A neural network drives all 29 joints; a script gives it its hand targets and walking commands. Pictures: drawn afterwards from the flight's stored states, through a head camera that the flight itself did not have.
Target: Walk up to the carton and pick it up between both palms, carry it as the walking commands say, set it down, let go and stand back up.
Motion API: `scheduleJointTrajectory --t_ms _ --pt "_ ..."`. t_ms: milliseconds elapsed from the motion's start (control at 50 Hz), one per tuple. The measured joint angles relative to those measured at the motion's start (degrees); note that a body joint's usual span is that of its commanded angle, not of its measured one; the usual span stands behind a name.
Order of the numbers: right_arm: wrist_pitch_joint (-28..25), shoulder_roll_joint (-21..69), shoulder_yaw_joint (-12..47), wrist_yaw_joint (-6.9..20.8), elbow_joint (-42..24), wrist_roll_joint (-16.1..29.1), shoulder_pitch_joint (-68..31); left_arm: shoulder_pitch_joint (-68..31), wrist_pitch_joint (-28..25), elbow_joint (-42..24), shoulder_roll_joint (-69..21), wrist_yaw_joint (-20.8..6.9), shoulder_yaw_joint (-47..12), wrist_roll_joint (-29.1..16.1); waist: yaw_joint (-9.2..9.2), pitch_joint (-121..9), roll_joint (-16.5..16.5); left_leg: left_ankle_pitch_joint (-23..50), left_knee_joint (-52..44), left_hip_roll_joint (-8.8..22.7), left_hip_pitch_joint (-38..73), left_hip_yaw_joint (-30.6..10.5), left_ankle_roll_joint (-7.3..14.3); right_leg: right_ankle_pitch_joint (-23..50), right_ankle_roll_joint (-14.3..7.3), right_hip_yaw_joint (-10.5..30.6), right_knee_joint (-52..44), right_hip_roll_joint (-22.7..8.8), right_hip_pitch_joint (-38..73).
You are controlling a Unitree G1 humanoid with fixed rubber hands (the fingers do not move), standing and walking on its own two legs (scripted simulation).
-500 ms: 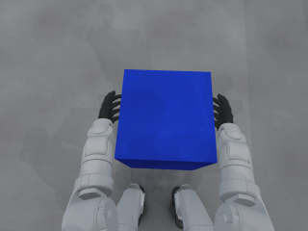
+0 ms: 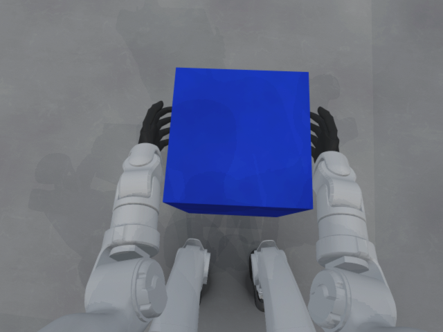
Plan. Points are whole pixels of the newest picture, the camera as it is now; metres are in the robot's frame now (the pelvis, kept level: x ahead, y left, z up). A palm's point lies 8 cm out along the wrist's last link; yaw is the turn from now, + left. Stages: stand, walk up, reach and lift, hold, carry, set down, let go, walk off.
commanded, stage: set down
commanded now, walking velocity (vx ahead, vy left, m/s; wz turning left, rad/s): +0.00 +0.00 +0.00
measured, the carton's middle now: (236, 157) +0.42 +0.00 -0.15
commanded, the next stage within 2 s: none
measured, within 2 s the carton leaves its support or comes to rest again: neither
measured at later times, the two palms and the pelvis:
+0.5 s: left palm (162, 144) +0.45 +0.16 -0.16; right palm (309, 151) +0.44 -0.16 -0.15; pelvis -0.02 +0.01 -0.08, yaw -1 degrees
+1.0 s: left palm (173, 145) +0.47 +0.15 -0.24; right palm (299, 152) +0.46 -0.16 -0.24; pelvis -0.04 +0.00 -0.15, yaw +0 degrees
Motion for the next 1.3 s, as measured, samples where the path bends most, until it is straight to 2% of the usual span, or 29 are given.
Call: scheduleJointTrajectory --t_ms 320,580,1300 --pt "-0.9 -3.0 -0.4 -1.2 4.8 2.0 -7.1 -7.0 -0.5 4.3 2.6 2.7 -1.2 -1.9 -0.31 -0.2 -0.1 -2.8 11.0 -1.3 -11.5 0.1 0.1 -2.8 1.2 0.6 10.6 1.0 -11.2" --pt "-0.2 -5.7 -1.3 -1.8 8.5 2.7 -14.8 -14.7 0.4 7.6 4.7 3.8 -0.7 -2.5 -0.61 2.7 0.0 -4.0 19.7 -2.3 -19.8 0.3 -0.2 -4.1 2.1 0.8 19.1 1.8 -19.4" --pt "0.4 -10.7 0.8 -4.9 11.9 4.7 -30.0 -30.7 0.3 12.9 11.4 4.2 -1.2 -5.3 -0.67 12.0 0.0 -6.1 36.5 -3.9 -38.1 0.6 -2.3 -6.1 2.7 0.4 36.7 3.7 -38.3"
